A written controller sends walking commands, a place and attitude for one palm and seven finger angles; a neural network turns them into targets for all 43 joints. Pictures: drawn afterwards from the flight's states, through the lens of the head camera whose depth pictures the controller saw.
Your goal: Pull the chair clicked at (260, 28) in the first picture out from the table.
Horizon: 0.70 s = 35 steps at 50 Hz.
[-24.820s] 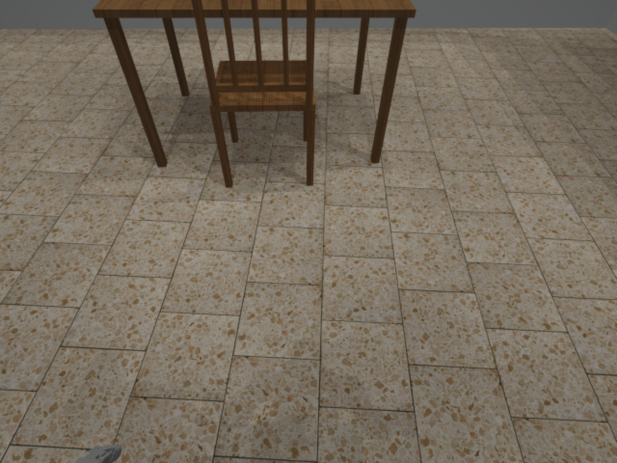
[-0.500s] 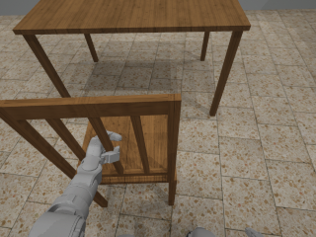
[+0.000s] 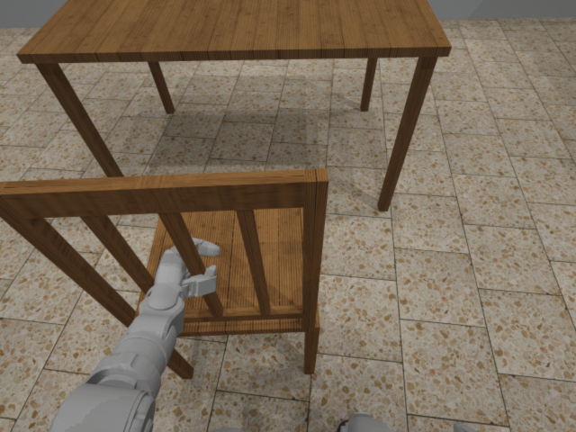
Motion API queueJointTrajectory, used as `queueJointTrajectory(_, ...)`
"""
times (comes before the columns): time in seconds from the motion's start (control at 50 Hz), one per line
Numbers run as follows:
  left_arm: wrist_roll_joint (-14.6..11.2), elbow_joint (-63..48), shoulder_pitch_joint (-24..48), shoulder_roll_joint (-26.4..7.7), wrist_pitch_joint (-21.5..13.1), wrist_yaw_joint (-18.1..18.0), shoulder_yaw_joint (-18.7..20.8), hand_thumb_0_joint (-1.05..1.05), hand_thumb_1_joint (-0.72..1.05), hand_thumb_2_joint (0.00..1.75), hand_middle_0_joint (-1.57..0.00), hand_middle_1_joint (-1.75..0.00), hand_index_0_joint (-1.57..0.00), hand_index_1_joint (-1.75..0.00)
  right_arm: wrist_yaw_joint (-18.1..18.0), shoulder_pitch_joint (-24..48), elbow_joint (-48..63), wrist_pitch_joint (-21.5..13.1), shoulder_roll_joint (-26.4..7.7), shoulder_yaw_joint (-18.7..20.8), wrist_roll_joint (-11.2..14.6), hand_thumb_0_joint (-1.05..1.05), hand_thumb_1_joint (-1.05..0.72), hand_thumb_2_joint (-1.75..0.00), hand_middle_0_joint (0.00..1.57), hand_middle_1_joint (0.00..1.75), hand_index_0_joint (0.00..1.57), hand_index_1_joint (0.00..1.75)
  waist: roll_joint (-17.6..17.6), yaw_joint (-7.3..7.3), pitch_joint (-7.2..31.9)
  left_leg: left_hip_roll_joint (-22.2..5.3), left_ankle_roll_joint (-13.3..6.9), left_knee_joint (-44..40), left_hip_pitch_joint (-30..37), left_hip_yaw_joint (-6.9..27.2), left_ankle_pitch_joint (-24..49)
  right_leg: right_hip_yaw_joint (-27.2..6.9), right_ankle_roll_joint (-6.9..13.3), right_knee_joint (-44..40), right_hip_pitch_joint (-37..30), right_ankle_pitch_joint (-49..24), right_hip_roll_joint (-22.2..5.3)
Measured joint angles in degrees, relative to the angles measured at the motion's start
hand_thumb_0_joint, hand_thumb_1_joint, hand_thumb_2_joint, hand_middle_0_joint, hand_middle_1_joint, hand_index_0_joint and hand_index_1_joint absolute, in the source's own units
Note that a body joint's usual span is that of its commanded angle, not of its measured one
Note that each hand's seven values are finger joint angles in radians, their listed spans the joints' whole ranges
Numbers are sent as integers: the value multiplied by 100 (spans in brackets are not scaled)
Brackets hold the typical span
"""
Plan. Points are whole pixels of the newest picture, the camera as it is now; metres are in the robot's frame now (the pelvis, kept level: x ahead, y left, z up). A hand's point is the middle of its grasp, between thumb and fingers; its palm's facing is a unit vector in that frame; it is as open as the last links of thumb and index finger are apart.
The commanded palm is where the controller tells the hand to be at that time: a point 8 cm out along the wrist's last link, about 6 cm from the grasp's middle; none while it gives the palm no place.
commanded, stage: step backward, pulling the chair out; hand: left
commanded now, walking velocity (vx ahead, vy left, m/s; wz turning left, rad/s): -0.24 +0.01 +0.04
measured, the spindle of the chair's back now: (198, 272) +0.36 +0.18 -0.05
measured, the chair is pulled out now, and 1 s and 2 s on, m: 0.52 0.52 0.52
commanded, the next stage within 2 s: stop walking, hand still on the chair in 0.16 s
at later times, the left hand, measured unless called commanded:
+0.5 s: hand (209, 281) +0.34 +0.15 -0.04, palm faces +0.07 -0.97 -0.22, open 5.5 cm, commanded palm +0.32 +0.20 -0.02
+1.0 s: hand (209, 281) +0.34 +0.15 -0.04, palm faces +0.06 -0.98 -0.20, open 5.4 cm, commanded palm +0.32 +0.20 -0.02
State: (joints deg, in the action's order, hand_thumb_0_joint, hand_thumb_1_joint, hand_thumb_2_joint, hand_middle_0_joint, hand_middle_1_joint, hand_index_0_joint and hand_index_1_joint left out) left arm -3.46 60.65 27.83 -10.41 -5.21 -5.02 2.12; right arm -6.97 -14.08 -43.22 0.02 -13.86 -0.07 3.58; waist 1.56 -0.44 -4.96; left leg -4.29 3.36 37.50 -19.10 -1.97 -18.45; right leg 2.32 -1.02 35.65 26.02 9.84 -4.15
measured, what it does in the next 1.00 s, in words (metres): shifts its weight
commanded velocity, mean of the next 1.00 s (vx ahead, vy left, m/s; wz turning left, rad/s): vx -0.06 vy -0.01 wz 0.01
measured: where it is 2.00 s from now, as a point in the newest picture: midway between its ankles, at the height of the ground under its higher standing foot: outside the picture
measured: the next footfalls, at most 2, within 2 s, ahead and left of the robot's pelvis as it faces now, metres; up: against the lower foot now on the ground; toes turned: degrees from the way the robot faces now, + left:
none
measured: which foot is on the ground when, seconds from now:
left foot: down 0.00-1.00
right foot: down 0.00-1.00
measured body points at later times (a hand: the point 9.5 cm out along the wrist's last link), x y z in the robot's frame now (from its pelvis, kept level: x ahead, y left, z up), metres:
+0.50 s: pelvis +0.01 +0.00 +0.01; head +0.06 -0.01 +0.45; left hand +0.33 +0.20 -0.03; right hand +0.11 -0.25 -0.12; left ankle +0.01 +0.16 -0.72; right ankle +0.09 -0.13 -0.72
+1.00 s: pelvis +0.06 +0.01 +0.02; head +0.08 +0.00 +0.47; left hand +0.33 +0.20 -0.03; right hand +0.21 -0.23 -0.10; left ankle +0.01 +0.16 -0.72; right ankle +0.09 -0.13 -0.72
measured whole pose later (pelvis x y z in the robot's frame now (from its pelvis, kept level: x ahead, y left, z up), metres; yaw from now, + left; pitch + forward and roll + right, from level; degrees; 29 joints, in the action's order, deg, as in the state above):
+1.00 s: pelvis +0.06 +0.01 +0.02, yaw +0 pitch -1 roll +0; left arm -2.4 38.0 6.7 -7.9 -1.0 -7.0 -1.8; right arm -6.1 -9.4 -37.6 4.9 -12.5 0.0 2.6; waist 2.3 -0.5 -3.9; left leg -4.7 3.0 27.7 -7.0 -2.8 -19.1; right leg 2.7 -2.1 27.5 14.7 11.4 -3.5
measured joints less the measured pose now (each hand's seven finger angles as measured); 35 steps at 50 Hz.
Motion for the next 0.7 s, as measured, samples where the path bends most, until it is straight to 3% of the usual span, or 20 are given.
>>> queueJointTrajectory(0.28, 55, -20, 38, 64, 25, -16, -54, 6, 67, 81, -33, -133, -49, -145, -32, 6, 6, 26, -87, 17, -4, 1, -91, -90, 21, 30, 20, 30, -36, 4, -19, 66, -67, -52, 19, -44, 36, -46, -71, -97, -32, -73, -57)
queueJointTrajectory(0.4, 69, -1053, -631, 0, 222, -126, -13, 7, 67, 81, -35, -133, -49, -145, 40, 20, 270, 120, 65, 19, -70, 1, -91, -90, 21, 30, 20, 30, -28, -112, -144, -15, -38, -144, 179, -53, 18, -33, -43, -223, -195, -81, 27)
queueJointTrajectory(0.7, 69, -1963, -1649, 172, 353, -178, -171, 7, 68, 79, -34, -133, -49, -145, 38, 275, 330, 270, 91, 31, -88, 1, -90, -90, 21, 30, 20, 30, 59, -56, -67, -45, -14, -765, 883, -98, 7, -7, -64, -653, -811, 30, 71)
